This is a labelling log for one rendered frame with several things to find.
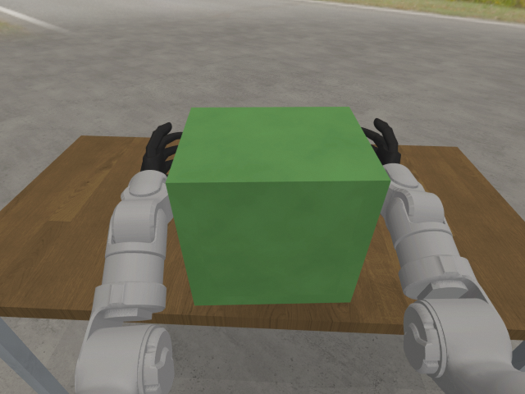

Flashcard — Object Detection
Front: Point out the table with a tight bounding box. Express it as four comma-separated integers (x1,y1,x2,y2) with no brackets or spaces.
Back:
0,135,525,394

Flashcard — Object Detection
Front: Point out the carton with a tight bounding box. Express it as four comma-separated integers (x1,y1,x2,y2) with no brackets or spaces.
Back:
166,107,391,305

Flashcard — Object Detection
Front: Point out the left robot forearm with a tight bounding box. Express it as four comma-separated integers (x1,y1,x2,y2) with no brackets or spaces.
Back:
75,170,173,394

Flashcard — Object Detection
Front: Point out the right robot forearm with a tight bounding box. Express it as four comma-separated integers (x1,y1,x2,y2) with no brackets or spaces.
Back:
380,163,512,362

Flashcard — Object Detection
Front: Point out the left robot upper arm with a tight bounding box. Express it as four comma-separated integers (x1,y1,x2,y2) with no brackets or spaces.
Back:
76,324,175,394

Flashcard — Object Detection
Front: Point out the right robot upper arm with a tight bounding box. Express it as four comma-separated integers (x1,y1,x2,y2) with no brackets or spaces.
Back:
404,298,525,394

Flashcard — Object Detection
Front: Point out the robot right hand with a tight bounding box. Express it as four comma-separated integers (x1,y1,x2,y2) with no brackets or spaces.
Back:
361,118,401,166

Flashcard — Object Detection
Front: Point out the robot left hand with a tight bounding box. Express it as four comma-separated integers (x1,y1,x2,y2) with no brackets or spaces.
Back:
140,122,183,176

